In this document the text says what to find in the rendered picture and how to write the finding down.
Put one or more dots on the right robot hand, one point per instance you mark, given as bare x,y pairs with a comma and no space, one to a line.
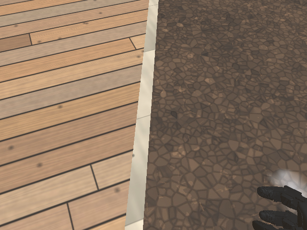
288,220

